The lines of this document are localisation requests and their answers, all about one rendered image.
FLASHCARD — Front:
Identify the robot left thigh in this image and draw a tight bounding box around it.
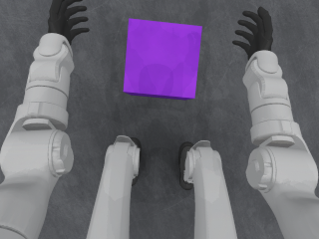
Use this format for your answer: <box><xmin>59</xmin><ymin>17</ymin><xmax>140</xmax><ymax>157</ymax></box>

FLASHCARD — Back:
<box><xmin>86</xmin><ymin>141</ymin><xmax>141</xmax><ymax>239</ymax></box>

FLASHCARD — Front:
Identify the robot right forearm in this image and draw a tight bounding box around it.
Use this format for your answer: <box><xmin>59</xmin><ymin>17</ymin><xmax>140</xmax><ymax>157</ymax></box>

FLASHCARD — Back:
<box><xmin>242</xmin><ymin>50</ymin><xmax>318</xmax><ymax>186</ymax></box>

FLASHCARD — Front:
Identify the robot right upper arm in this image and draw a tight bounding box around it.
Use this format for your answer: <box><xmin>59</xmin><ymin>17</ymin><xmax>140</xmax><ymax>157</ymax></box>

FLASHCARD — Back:
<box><xmin>245</xmin><ymin>145</ymin><xmax>319</xmax><ymax>239</ymax></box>

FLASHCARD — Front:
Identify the robot left hand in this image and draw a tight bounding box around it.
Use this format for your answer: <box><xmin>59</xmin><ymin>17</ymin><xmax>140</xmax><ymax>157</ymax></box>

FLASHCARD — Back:
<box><xmin>48</xmin><ymin>0</ymin><xmax>90</xmax><ymax>46</ymax></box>

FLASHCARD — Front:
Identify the carton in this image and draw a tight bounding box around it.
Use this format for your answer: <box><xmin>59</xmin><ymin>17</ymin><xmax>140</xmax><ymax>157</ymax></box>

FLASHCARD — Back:
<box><xmin>123</xmin><ymin>18</ymin><xmax>202</xmax><ymax>101</ymax></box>

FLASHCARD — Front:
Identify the robot left upper arm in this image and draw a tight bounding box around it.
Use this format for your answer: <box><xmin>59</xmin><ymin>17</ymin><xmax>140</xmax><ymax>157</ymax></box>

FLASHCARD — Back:
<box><xmin>0</xmin><ymin>129</ymin><xmax>74</xmax><ymax>239</ymax></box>

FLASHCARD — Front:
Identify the robot left forearm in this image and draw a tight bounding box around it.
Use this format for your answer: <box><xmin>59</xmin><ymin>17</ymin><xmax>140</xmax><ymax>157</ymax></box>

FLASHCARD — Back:
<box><xmin>0</xmin><ymin>33</ymin><xmax>75</xmax><ymax>175</ymax></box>

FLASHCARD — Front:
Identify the robot left foot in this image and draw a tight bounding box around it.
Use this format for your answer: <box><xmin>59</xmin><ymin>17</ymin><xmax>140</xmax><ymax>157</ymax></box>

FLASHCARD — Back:
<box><xmin>131</xmin><ymin>137</ymin><xmax>142</xmax><ymax>186</ymax></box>

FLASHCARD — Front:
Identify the robot right hand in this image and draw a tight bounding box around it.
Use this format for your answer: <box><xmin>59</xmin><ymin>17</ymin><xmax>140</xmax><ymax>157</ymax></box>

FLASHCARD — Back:
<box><xmin>232</xmin><ymin>6</ymin><xmax>273</xmax><ymax>61</ymax></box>

